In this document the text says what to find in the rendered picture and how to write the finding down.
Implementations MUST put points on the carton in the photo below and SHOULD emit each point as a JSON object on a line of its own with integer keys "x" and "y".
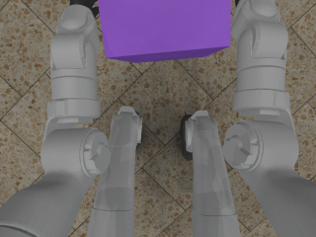
{"x": 156, "y": 30}

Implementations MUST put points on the robot right upper arm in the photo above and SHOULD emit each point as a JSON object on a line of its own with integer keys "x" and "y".
{"x": 264, "y": 153}

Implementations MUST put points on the right robot foot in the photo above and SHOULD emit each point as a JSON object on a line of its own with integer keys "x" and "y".
{"x": 187, "y": 154}

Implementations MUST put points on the robot right forearm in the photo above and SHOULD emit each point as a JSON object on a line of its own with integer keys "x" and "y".
{"x": 261, "y": 41}

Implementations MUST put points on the robot left forearm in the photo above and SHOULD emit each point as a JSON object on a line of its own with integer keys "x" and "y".
{"x": 73, "y": 71}

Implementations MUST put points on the robot left upper arm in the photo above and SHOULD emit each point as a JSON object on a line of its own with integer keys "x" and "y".
{"x": 71, "y": 158}

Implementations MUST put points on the left robot hand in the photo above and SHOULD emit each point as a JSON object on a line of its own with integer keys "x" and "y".
{"x": 87, "y": 3}

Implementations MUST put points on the right robot shin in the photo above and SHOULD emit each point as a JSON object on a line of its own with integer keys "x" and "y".
{"x": 201, "y": 113}

